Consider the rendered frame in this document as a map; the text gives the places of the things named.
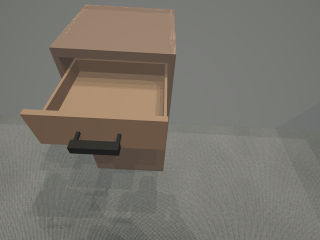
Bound drawer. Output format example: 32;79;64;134
20;58;168;150

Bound cabinet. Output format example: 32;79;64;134
49;4;176;171

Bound handle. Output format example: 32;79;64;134
67;131;122;156

